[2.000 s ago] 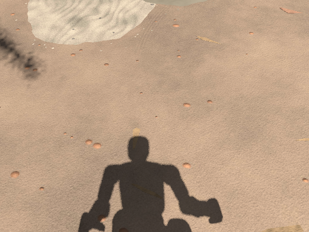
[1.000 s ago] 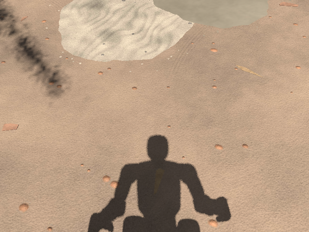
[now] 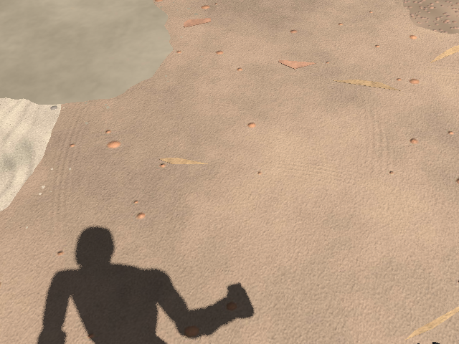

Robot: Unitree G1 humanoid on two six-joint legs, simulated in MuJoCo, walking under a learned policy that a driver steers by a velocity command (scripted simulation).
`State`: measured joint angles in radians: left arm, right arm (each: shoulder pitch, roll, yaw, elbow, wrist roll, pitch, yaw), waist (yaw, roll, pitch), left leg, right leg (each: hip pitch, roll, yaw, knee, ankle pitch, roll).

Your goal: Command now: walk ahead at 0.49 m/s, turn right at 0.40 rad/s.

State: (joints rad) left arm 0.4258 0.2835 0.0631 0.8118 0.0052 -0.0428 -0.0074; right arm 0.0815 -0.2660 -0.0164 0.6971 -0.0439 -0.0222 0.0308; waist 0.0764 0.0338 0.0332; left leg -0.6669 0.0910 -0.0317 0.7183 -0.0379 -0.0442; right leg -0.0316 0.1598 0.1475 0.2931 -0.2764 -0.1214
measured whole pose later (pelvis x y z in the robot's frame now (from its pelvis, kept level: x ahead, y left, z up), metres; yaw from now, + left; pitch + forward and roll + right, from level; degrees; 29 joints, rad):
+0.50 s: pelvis +0.28 +0.04 +0.00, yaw -4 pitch +1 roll +1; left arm 0.11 0.26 0.01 0.76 0.04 -0.03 -0.04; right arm 0.44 -0.23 -0.03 0.92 -0.01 -0.08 0.02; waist -0.06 -0.05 0.03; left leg 0.00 -0.08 0.05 0.21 -0.23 0.07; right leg -0.61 -0.07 -0.01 0.72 -0.07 -0.02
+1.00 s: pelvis +0.55 -0.02 +0.00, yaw +5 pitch +0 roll -1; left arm 0.40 0.22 0.04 0.94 0.02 -0.10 0.01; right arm 0.18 -0.25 -0.05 0.86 -0.03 0.00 0.05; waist 0.02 0.04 0.04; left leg -0.66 0.09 0.01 0.87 -0.04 0.04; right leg 0.02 0.05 -0.22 0.22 -0.25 -0.07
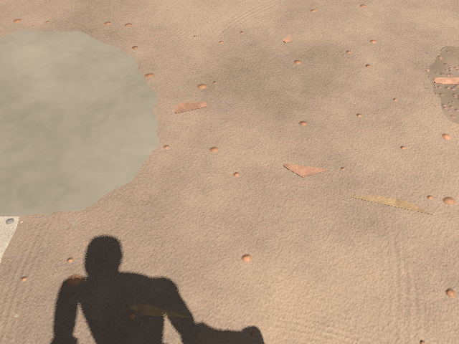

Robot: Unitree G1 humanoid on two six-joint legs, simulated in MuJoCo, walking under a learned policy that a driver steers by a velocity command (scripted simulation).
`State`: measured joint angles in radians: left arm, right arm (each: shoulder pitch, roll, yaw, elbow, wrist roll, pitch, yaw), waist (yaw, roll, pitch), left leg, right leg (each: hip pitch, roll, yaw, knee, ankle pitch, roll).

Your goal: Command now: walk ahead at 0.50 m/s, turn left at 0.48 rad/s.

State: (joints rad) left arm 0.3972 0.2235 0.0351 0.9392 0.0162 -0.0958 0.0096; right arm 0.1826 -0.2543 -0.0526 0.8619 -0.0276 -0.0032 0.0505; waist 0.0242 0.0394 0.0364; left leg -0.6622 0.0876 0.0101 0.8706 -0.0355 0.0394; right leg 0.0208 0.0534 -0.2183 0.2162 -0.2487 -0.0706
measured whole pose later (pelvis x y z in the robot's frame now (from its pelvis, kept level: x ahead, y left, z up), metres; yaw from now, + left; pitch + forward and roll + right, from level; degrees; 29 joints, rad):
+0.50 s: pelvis +0.27 +0.05 +0.00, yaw +18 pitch +1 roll +0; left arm 0.11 0.26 0.04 0.77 0.04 -0.02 -0.01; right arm 0.37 -0.27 -0.07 0.89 0.00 -0.04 0.01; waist -0.04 -0.03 0.05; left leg -0.09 -0.15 -0.07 0.30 -0.21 0.14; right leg -0.66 -0.13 0.05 0.89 -0.15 0.06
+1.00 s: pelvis +0.54 +0.10 +0.00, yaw +36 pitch +1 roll -1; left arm 0.34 0.26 0.05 0.84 0.02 -0.09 0.00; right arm 0.18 -0.31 -0.07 0.76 -0.04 0.01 0.06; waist 0.03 0.06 0.03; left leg -0.63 0.04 -0.03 1.05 -0.19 0.04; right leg -0.10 0.01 -0.16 0.29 -0.21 -0.03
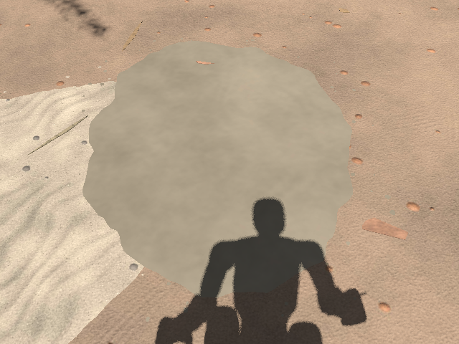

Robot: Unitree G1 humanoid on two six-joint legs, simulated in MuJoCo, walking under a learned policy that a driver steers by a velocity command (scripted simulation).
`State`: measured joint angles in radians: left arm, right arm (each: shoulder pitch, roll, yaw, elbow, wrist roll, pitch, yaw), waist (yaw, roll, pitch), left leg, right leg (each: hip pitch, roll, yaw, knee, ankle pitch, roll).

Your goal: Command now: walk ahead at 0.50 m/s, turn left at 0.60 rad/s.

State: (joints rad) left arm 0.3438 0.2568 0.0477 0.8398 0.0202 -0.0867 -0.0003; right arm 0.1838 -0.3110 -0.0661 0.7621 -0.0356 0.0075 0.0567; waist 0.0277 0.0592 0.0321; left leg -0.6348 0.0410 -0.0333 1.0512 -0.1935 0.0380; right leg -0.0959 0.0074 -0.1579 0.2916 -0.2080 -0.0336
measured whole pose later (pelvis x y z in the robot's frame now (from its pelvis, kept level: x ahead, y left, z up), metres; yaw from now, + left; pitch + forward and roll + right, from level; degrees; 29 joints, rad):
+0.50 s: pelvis +0.26 +0.08 +0.00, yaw +8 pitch +0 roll +0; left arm 0.28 0.26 0.05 0.85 0.02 -0.01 -0.04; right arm 0.31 -0.23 -0.04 0.86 -0.02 -0.07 0.01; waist 0.00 -0.04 0.04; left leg -0.08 -0.08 0.11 0.28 -0.20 0.11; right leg -0.61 -0.09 0.04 1.07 -0.19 -0.02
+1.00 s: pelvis +0.53 +0.06 -0.01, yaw -9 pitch +0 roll +0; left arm 0.28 0.28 0.07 0.86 0.00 -0.03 -0.01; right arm 0.17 -0.25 -0.02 0.78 -0.04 -0.05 -0.01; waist 0.01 0.01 0.07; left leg -0.55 0.07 -0.05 1.15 -0.33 -0.03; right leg -0.22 0.14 0.00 0.40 -0.18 -0.14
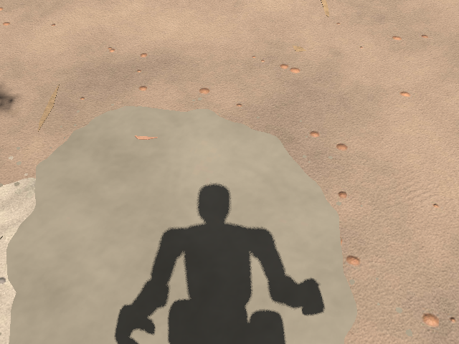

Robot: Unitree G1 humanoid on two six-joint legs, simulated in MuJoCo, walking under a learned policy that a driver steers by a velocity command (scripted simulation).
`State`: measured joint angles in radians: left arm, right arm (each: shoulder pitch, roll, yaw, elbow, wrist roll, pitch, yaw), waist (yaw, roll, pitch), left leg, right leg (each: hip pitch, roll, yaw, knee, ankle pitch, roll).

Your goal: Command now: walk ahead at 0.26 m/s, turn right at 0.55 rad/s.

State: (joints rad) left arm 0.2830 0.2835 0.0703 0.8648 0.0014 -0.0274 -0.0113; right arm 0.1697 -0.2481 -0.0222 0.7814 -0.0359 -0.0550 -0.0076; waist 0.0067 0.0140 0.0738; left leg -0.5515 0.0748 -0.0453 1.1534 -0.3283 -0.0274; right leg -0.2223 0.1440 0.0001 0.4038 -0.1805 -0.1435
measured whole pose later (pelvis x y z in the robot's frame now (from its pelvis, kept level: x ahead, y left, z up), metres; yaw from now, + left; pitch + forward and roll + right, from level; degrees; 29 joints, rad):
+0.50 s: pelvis +0.13 +0.05 +0.00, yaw -19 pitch +0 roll -1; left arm 0.20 0.33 0.08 0.75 0.01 0.08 -0.02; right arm 0.17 -0.26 -0.01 0.71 -0.03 0.00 -0.04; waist 0.01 -0.04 0.08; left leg -0.31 0.02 0.08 0.44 -0.13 0.04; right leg -0.46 0.07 0.04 1.14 -0.45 0.03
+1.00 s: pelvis +0.12 +0.02 +0.01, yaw -36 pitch +1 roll +2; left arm 0.25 0.29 0.06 0.70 0.01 0.04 0.00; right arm 0.20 -0.31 -0.06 0.73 -0.02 0.07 -0.01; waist 0.01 0.03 0.05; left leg -0.48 0.01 -0.03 0.97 -0.37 -0.05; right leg -0.24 0.09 0.12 0.43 -0.20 -0.08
